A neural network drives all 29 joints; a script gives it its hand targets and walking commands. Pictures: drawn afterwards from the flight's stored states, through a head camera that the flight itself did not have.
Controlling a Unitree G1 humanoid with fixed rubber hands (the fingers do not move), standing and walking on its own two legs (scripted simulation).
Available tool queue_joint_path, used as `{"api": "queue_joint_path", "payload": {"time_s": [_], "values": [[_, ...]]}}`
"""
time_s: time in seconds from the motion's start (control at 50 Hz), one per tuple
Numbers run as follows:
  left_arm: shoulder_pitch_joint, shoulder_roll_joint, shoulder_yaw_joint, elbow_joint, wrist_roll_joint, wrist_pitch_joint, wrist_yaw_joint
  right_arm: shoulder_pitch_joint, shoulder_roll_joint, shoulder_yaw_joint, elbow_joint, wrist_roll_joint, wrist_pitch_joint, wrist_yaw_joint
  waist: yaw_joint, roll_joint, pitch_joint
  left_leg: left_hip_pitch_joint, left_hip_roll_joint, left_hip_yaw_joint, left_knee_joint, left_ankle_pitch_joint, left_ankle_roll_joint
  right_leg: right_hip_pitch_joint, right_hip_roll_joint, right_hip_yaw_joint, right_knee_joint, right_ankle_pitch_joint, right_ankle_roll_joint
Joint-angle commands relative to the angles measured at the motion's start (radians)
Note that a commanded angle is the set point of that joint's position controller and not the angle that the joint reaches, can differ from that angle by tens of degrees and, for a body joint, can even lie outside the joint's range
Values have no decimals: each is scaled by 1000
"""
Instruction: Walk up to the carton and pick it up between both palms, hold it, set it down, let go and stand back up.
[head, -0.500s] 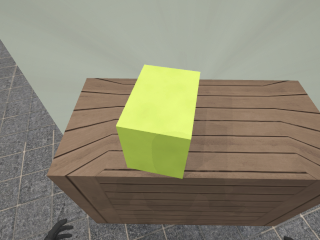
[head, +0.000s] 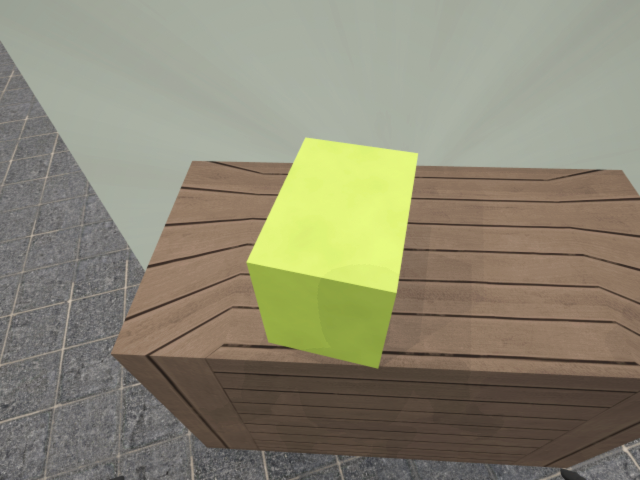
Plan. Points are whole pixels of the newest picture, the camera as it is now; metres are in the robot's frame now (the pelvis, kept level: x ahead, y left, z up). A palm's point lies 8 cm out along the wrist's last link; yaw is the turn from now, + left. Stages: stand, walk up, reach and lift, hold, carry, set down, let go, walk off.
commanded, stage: walk up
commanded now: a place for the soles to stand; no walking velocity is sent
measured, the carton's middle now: (341, 250) +0.45 +0.00 -0.02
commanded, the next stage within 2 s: reach and lift in 0.76 s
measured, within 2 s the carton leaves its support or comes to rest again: neither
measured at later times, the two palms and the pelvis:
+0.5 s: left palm out of the picture +0.10 +0.31 -0.11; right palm out of the picture +0.11 -0.31 -0.11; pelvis +0.02 +0.00 +0.00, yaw +1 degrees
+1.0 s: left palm (144, 431) +0.20 +0.27 -0.10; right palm (576, 459) +0.17 -0.30 -0.10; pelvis +0.00 +0.00 -0.03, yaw +2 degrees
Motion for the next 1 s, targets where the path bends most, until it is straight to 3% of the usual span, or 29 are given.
{"api": "queue_joint_path", "payload": {"time_s": [0.0,0.02,0.04,0.06,0.1,0.12,0.18,0.2,0.28,0.32,0.4,0.42,0.46,0.5,0.54,0.56,0.62,0.66,0.68,0.72,0.74,0.76,0.78,0.82,0.86,0.88,0.9,0.94,0.98], "values": [[-48,181,29,-61,3,-15,7,-21,-182,-30,-46,0,-17,-11,-9,3,-56,-17,128,-104,-88,23,27,25,-130,101,-33,60,-27],[-23,185,28,-44,1,-16,10,-43,-178,-28,-39,2,-15,-7,-2,11,-60,-18,128,-100,-75,15,29,25,-132,93,-42,64,-19],[-23,194,32,-42,2,-17,11,-54,-171,-26,-41,-1,-14,-8,1,-50,-70,-7,124,-102,-68,31,26,46,-135,100,-42,104,-17],[-23,197,37,-61,3,-16,8,-13,-191,-33,-36,3,-13,-10,-9,-16,-106,35,123,-87,-57,70,15,34,-139,100,-42,90,-30],[-36,177,33,-56,0,-20,9,-24,-185,-30,-35,4,-15,-10,-4,-14,-98,32,132,-101,-47,139,23,41,-142,92,-40,150,-19],[-16,176,29,-53,1,-18,13,-18,-201,-33,-34,1,-11,-11,-11,-3,-117,49,137,-107,-60,91,30,42,-139,96,-33,112,-22],[-36,174,38,-44,7,-16,15,-27,-188,-33,-36,-8,-9,-10,-12,-13,-103,47,132,-97,-54,140,31,42,-132,88,-40,131,-16],[-30,173,34,-50,1,-16,14,-20,-184,-35,-35,-12,-9,-13,-9,13,-83,48,130,-89,-57,140,21,24,-140,84,-46,119,-21],[-27,173,41,-50,3,-11,17,-37,-175,-25,-40,4,-9,-16,-6,-22,-86,11,114,-95,-62,108,13,63,-133,70,-52,161,-6],[-19,179,45,-32,1,-12,18,-10,-193,-31,-39,4,-11,-18,-14,26,-67,-6,121,-104,-62,117,13,74,-138,84,-43,158,-11],[-53,173,45,-43,4,-10,17,-14,-173,-32,-36,2,-11,-19,-1,-58,-48,-7,125,-107,-67,134,15,64,-137,65,-45,113,-13],[-10,174,39,-54,6,-13,19,-20,-195,-29,-52,-4,-12,-22,2,20,-85,13,133,-104,-44,186,25,82,-148,89,-27,181,-18],[-5,172,36,-53,7,-12,18,-25,-181,-30,-57,-5,-11,-19,10,10,-78,-16,119,-107,-50,152,22,102,-148,95,-45,195,-20],[-25,168,36,-55,3,-11,18,7,-184,-26,-48,4,-15,-22,-7,-21,-78,-9,121,-117,-62,174,26,90,-147,86,-26,182,-24],[-16,173,38,-56,0,-14,20,-13,-179,-30,-47,-11,-13,-18,0,54,-74,-5,116,-104,-65,156,16,71,-139,78,-28,159,-19],[-17,175,29,-51,5,-9,18,-10,-178,-39,-51,-3,-14,-19,-10,-3,-82,5,124,-125,-58,138,29,83,-144,74,-43,143,-12],[-14,163,35,-51,8,-11,17,-4,-185,-32,-63,-9,-17,-21,-2,14,-108,12,112,-108,-60,159,29,96,-141,70,-31,158,-15],[-15,180,32,-48,1,-11,17,6,-165,-26,-50,2,-17,-22,-11,-23,-83,16,128,-126,-53,159,20,64,-141,64,-39,124,-12],[-27,174,36,-47,7,-10,14,0,-198,-36,-55,-10,-12,-25,-8,-6,-73,0,120,-121,-49,164,21,75,-138,58,-40,128,-17],[-23,162,34,-56,4,-14,16,18,-176,-23,-42,2,-14,-21,-11,-40,-95,26,122,-123,-50,163,25,68,-137,55,-29,147,-13],[-28,160,30,-48,7,-10,15,10,-172,-26,-50,1,-14,-21,-11,-25,-42,-3,121,-129,-59,143,23,59,-145,71,-40,137,-11],[-404,166,-19,-457,-6,195,30,-342,-40,-134,-45,-128,-126,34,-30,0,-57,-95,4,74,123,-240,-74,-140,-3,-106,115,-279,-24],[-331,157,-21,-486,-28,334,47,-278,-126,-175,-102,-99,-115,74,-53,-24,30,-137,5,67,177,-286,-32,-187,-14,-112,145,-320,-54],[-286,128,-26,-563,16,471,23,-222,-127,-196,-189,-78,-64,88,-57,-67,-38,-86,8,86,251,-235,-8,-235,-15,-113,179,-244,-41],[-237,116,-25,-649,68,548,9,-145,-186,-222,-199,-57,-26,90,-91,-36,-118,-59,22,84,276,-195,-28,-194,-9,-122,235,-152,-43],[-225,106,6,-669,100,573,12,-126,-204,-220,-185,-45,-25,87,-75,7,-134,-30,28,58,288,-75,-37,-177,-11,-114,259,-13,-42],[-182,127,23,-695,111,581,1,-109,-212,-203,-216,-38,-34,75,-86,-37,-197,28,27,56,324,11,-33,-144,-8,-102,259,77,-34],[-102,131,81,-738,148,573,15,-78,-225,-162,-212,3,-46,75,-35,7,-215,51,22,30,310,143,-49,-75,7,-98,257,176,-35],[-77,122,116,-744,150,569,8,-68,-201,-136,-243,10,-60,56,-22,-18,-195,42,-1,51,301,182,-48,-18,2,-84,244,280,-24]]}}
